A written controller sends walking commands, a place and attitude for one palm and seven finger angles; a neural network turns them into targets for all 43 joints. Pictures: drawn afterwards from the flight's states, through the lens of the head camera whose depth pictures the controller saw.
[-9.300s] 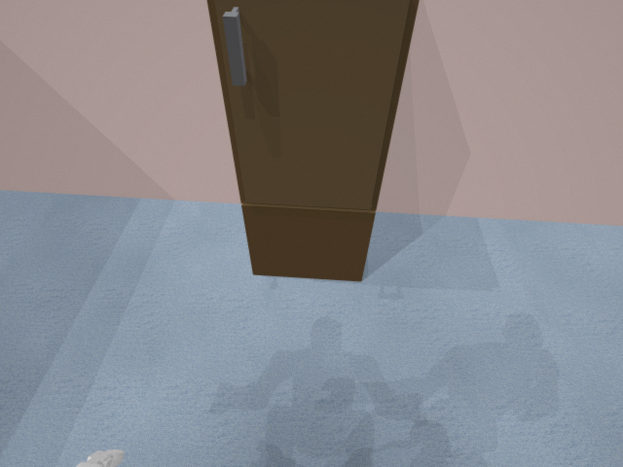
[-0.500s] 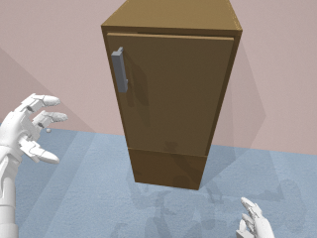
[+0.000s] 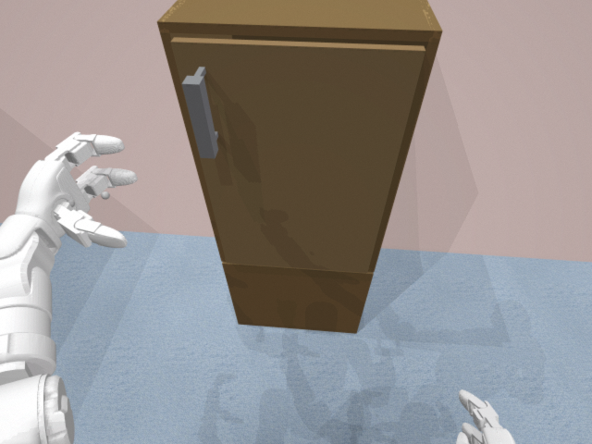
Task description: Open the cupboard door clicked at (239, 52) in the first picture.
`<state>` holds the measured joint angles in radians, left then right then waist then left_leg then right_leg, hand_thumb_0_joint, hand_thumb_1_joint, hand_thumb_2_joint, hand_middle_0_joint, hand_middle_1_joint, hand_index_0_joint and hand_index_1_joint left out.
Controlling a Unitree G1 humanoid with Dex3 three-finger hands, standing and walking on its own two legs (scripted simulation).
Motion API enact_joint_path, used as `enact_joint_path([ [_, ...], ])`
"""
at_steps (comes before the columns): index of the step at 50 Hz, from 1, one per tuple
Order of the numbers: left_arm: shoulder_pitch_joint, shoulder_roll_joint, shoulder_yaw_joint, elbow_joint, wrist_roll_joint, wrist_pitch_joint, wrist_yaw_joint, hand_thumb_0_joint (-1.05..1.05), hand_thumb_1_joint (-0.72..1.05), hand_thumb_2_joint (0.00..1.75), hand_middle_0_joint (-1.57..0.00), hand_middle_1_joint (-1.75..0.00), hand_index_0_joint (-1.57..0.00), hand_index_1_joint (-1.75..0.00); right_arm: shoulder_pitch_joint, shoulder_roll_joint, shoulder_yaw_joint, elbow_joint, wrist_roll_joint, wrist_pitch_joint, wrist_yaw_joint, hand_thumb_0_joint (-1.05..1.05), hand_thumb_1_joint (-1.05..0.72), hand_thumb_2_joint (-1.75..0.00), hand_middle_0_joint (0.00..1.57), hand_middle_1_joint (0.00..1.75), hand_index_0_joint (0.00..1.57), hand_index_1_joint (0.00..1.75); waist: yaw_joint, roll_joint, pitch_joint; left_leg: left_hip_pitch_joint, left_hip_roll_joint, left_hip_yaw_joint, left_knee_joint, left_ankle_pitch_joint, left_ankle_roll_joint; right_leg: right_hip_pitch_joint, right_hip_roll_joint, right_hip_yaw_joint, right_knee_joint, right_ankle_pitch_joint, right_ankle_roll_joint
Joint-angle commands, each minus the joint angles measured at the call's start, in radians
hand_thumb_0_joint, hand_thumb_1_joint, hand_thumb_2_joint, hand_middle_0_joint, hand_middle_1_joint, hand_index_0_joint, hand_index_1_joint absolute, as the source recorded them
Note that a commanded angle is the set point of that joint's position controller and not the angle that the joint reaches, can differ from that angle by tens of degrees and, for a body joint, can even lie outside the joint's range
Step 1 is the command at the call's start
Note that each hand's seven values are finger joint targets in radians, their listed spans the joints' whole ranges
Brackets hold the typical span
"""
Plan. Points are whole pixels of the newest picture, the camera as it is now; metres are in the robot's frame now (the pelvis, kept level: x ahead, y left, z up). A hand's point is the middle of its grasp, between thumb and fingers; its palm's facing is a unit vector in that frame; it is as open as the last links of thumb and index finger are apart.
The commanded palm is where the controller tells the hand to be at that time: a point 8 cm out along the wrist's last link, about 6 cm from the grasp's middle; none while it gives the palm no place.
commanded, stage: move the hooked fingers beside the handle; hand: left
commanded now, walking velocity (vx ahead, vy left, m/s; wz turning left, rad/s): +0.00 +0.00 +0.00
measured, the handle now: (205, 113) +0.60 +0.18 +0.14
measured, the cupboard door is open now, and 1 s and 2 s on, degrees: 0 0 0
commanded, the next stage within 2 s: none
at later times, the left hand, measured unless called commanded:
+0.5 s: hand (136, 161) +0.44 +0.25 +0.16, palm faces -0.03 -1.00 -0.01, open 14.0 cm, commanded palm +0.43 +0.29 +0.16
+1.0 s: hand (159, 130) +0.52 +0.24 +0.16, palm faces -0.04 -1.00 +0.00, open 14.0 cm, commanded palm +0.51 +0.30 +0.15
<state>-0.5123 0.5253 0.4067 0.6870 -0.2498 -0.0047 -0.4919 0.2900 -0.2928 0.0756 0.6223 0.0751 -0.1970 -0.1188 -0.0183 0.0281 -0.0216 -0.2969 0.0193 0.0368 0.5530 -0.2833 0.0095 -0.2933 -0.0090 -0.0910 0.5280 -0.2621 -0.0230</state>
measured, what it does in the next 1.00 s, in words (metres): stands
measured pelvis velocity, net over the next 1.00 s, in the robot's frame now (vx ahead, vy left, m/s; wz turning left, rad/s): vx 0.01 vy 0.01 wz -0.02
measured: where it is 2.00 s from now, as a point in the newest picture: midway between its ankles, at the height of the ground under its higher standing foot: outside the picture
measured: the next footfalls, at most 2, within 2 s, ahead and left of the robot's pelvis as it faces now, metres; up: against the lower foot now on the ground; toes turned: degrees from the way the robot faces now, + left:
none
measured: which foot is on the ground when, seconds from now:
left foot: down 0.00-1.00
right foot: down 0.00-1.00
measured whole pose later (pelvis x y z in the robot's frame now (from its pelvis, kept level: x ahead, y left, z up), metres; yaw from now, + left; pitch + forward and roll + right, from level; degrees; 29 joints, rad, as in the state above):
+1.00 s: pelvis +0.01 +0.01 -0.01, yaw -1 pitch +12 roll -2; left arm -1.07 0.72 0.43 1.30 -0.09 -0.18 -0.43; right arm 0.43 -0.32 0.05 0.68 0.04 -0.04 -0.09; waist -0.17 0.01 -0.04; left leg -0.55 0.03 0.05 0.65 -0.32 0.03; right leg -0.53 0.00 -0.07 0.59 -0.27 -0.01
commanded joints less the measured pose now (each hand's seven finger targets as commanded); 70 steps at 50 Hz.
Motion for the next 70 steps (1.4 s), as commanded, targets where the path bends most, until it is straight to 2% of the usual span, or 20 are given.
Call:
enact_joint_path([
  [1, -0.386, 0.297, 0.072, -0.233, -0.029, -0.09, 0.01, 0.0, -0.5, 0.3, -0.3, -1.2, -0.3, -1.2, -0.037, -0.139, -0.064, -0.15, -0.004, -0.047, 0.005, 0.0, -0.9, -0.9, 0.2, 0.3, 0.2, 0.3, 0.02, 0.063, -0.323, 0.118, -0.027, -0.058, -0.059, 0.257, 0.026, 0.101, 0.007, 0.066, -0.043, 0.28, -0.009],
  [5, -0.371, 0.318, 0.097, -0.158, -0.027, -0.079, 0.022, 0.0, -0.5, 0.3, -0.3, -1.2, -0.3, -1.2, -0.007, -0.149, -0.07, -0.137, -0.004, -0.025, 0.008, 0.0, -0.9, -0.9, 0.2, 0.3, 0.2, 0.3, 0.016, -0.003, -0.261, 0.077, -0.02, -0.054, -0.064, 0.261, 0.027, 0.077, 0.013, 0.058, -0.044, 0.286, -0.007],
  [9, -0.487, 0.284, 0.047, -0.201, -0.004, -0.095, 0.039, 0.0, -0.5, 0.3, -0.3, -1.2, -0.3, -1.2, 0.019, -0.148, -0.078, -0.127, -0.006, -0.017, 0.007, 0.0, -0.9, -0.9, 0.2, 0.3, 0.2, 0.3, -0.013, 0.08, -0.307, 0.143, -0.017, -0.062, -0.059, 0.289, 0.023, 0.035, 0.016, 0.054, -0.044, 0.279, -0.01],
  [25, -0.69, 0.28, 0.014, 0.009, 0.038, -0.159, 0.079, 0.0, -0.5, 0.3, -0.3, -1.2, -0.3, -1.2, 0.093, -0.158, -0.083, -0.081, -0.019, 0.042, 0.021, 0.0, -0.9, -0.9, 0.2, 0.3, 0.2, 0.3, -0.045, 0.051, -0.349, 0.144, -0.007, -0.072, -0.023, 0.377, 0.015, -0.001, 0.02, 0.05, -0.018, 0.324, -0.011],
  [28, -0.73, 0.321, 0.038, 0.128, 0.048, -0.163, 0.077, 0.0, -0.5, 0.3, -0.3, -1.2, -0.3, -1.2, 0.113, -0.167, -0.082, -0.063, -0.02, 0.057, 0.021, 0.0, -0.9, -0.9, 0.2, 0.3, 0.2, 0.3, -0.061, 0.007, -0.307, 0.076, -0.008, -0.065, -0.023, 0.296, 0.022, -0.021, 0.019, 0.055, -0.018, 0.297, -0.006],
  [30, -0.8, 0.301, 0.005, 0.16, 0.056, -0.178, 0.076, 0.0, -0.5, 0.3, -0.3, -1.2, -0.3, -1.2, 0.12, -0.167, -0.082, -0.057, -0.021, 0.064, 0.02, 0.0, -0.9, -0.9, 0.2, 0.3, 0.2, 0.3, -0.074, 0.029, -0.299, 0.061, -0.014, -0.061, -0.016, 0.284, 0.023, -0.03, 0.018, 0.059, -0.013, 0.289, -0.007],
  [32, -0.836, 0.374, 0.045, 0.178, 0.076, -0.198, 0.079, 0.0, -0.5, 0.3, -0.3, -1.2, -0.3, -1.2, 0.143, -0.174, -0.085, -0.049, -0.024, 0.071, 0.02, 0.0, -0.9, -0.9, 0.2, 0.3, 0.2, 0.3, -0.075, 0.054, -0.347, 0.066, -0.013, -0.067, -0.006, 0.291, 0.021, -0.032, 0.016, 0.065, -0.006, 0.295, -0.005],
  [34, -0.87, 0.338, 0.008, 0.2, 0.08, -0.217, 0.072, 0.0, -0.5, 0.3, -0.3, -1.2, -0.3, -1.2, 0.152, -0.172, -0.085, -0.043, -0.026, 0.074, 0.023, 0.0, -0.9, -0.9, 0.2, 0.3, 0.2, 0.3, -0.092, 0.056, -0.353, 0.071, -0.01, -0.069, 0.002, 0.293, 0.021, -0.051, 0.019, 0.064, -0.003, 0.292, -0.003],
  [37, -0.918, 0.396, 0.038, 0.275, 0.082, -0.229, 0.063, 0.0, -0.5, 0.3, -0.3, -1.2, -0.3, -1.2, 0.179, -0.184, -0.086, -0.026, -0.027, 0.087, 0.019, 0.0, -0.9, -0.9, 0.2, 0.3, 0.2, 0.3, -0.105, 0.027, -0.36, 0.025, -0.011, -0.067, 0.012, 0.261, 0.026, -0.05, 0.021, 0.071, 0.003, 0.287, 0.001],
  [39, -0.962, 0.373, 0.004, 0.291, 0.095, -0.237, 0.06, 0.0, -0.5, 0.3, -0.3, -1.2, -0.3, -1.2, 0.192, -0.184, -0.087, -0.018, -0.028, 0.092, 0.02, 0.0, -0.9, -0.9, 0.2, 0.3, 0.2, 0.3, -0.12, 0.091, -0.352, 0.036, -0.01, -0.073, 0.016, 0.26, 0.022, -0.093, 0.021, 0.069, 0.002, 0.263, 0.0],
  [41, -0.969, 0.371, 0.003, 0.322, 0.093, -0.237, 0.061, 0.0, -0.5, 0.3, -0.3, -1.2, -0.3, -1.2, 0.208, -0.188, -0.088, -0.012, -0.03, 0.1, 0.02, 0.0, -0.9, -0.9, 0.2, 0.3, 0.2, 0.3, -0.13, 0.081, -0.37, 0.041, -0.007, -0.075, 0.028, 0.275, 0.024, -0.11, 0.025, 0.068, 0.007, 0.269, 0.003],
  [43, -0.99, 0.425, 0.036, 0.369, 0.101, -0.235, 0.066, 0.0, -0.5, 0.3, -0.3, -1.2, -0.3, -1.2, 0.233, -0.197, -0.088, -0.004, -0.034, 0.109, 0.02, 0.0, -0.9, -0.9, 0.2, 0.3, 0.2, 0.3, -0.137, 0.034, -0.374, -0.001, -0.007, -0.076, 0.031, 0.249, 0.028, -0.097, 0.026, 0.071, 0.008, 0.26, 0.007],
  [46, -1.041, 0.497, 0.062, 0.381, 0.125, -0.242, 0.07, 0.0, -0.5, 0.3, -0.3, -1.2, -0.3, -1.2, 0.255, -0.202, -0.088, -0.005, -0.038, 0.124, 0.019, 0.0, -0.9, -0.9, 0.2, 0.3, 0.2, 0.3, -0.141, 0.073, -0.411, -0.026, -0.01, -0.072, 0.044, 0.249, 0.031, -0.087, 0.026, 0.081, 0.016, 0.272, 0.01],
  [49, -1.057, 0.502, 0.049, 0.423, 0.146, -0.241, 0.071, 0.0, -0.5, 0.3, -0.3, -1.2, -0.3, -1.2, 0.282, -0.205, -0.088, -0.001, -0.041, 0.14, 0.021, 0.0, -0.9, -0.9, 0.2, 0.3, 0.2, 0.3, -0.159, 0.096, -0.403, -0.03, -0.006, -0.072, 0.055, 0.253, 0.03, -0.123, 0.029, 0.079, 0.014, 0.266, 0.012],
  [50, -1.075, 0.537, 0.075, 0.43, 0.142, -0.246, 0.071, 0.0, -0.5, 0.3, -0.3, -1.2, -0.3, -1.2, 0.295, -0.209, -0.087, 0.001, -0.045, 0.144, 0.019, 0.0, -0.9, -0.9, 0.2, 0.3, 0.2, 0.3, -0.161, 0.057, -0.415, -0.044, -0.007, -0.076, 0.059, 0.269, 0.033, -0.097, 0.032, 0.078, 0.02, 0.287, 0.011],
  [51, -1.078, 0.571, 0.093, 0.438, 0.148, -0.246, 0.067, 0.0, -0.5, 0.3, -0.3, -1.2, -0.3, -1.2, 0.302, -0.213, -0.089, -0.003, -0.045, 0.15, 0.019, 0.0, -0.9, -0.9, 0.2, 0.3, 0.2, 0.3, -0.158, 0.076, -0.436, -0.045, -0.005, -0.075, 0.061, 0.27, 0.032, -0.096, 0.033, 0.08, 0.023, 0.29, 0.013],
  [55, -1.113, 0.561, 0.065, 0.484, 0.167, -0.236, 0.061, 0.0, -0.5, 0.3, -0.3, -1.2, -0.3, -1.2, 0.336, -0.215, -0.087, 0.003, -0.05, 0.17, 0.018, 0.0, -0.9, -0.9, 0.2, 0.3, 0.2, 0.3, -0.187, 0.084, -0.414, -0.048, -0.001, -0.08, 0.075, 0.286, 0.033, -0.143, 0.038, 0.073, 0.022, 0.286, 0.013],
  [59, -1.113, 0.593, 0.077, 0.483, 0.182, -0.23, 0.055, 0.0, -0.5, 0.3, -0.3, -1.2, -0.3, -1.2, 0.364, -0.217, -0.09, 0.001, -0.058, 0.188, 0.021, 0.0, -0.9, -0.9, 0.2, 0.3, 0.2, 0.3, -0.184, 0.132, -0.462, -0.027, 0.006, -0.082, 0.088, 0.33, 0.029, -0.159, 0.042, 0.071, 0.03, 0.301, 0.013],
  [65, -0.998, 0.606, 0.133, 0.423, 0.157, -0.229, 0.031, 0.0, -0.5, 0.3, -0.3, -1.2, -0.3, -1.2, 0.381, -0.215, -0.099, -0.023, -0.064, 0.221, 0.038, 0.0, -0.9, -0.9, 0.2, 0.3, 0.2, 0.3, -0.14, 0.152, -0.535, 0.034, 0.013, -0.079, 0.111, 0.502, 0.021, -0.137, 0.054, 0.057, 0.055, 0.4, 0.005],
  [70, -0.992, 0.529, 0.099, 0.305, 0.138, -0.234, 0.037, 0.0, -0.5, 0.3, -0.3, -1.2, -0.3, -1.2, 0.365, -0.201, -0.109, -0.034, -0.063, 0.241, 0.052, 0.0, -0.9, -0.9, 0.2, 0.3, 0.2, 0.3, -0.139, 0.198, -0.535, 0.12, 0.027, -0.09, 0.123, 0.621, 0.013, -0.178, 0.061, 0.046, 0.053, 0.408, 0.006],
])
